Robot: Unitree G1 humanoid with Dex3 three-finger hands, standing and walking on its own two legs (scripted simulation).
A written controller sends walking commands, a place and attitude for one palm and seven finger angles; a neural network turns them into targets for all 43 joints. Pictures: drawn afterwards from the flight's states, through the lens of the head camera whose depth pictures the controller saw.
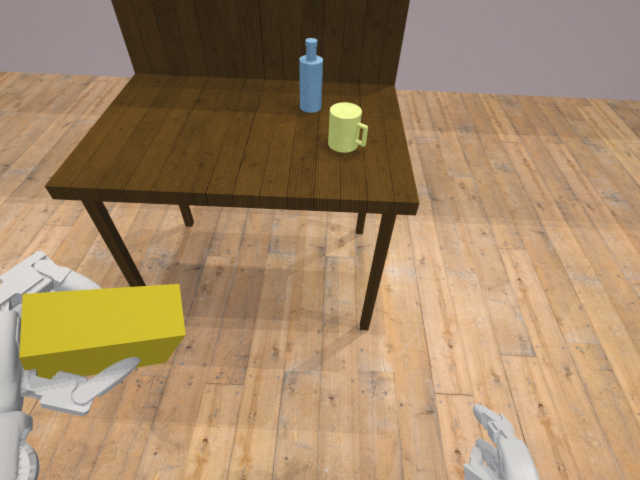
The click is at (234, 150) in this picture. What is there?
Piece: table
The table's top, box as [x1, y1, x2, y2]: [45, 74, 418, 214]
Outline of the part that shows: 45,185 52,198 57,199 394,214 415,214 418,205 418,198 394,85 322,82 321,109 317,112 309,113 304,112 299,108 299,81 134,74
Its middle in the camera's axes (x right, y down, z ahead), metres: -0.20 -0.30 +1.10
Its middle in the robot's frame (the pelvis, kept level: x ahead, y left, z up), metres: +1.00 +0.25 -0.14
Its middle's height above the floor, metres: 0.64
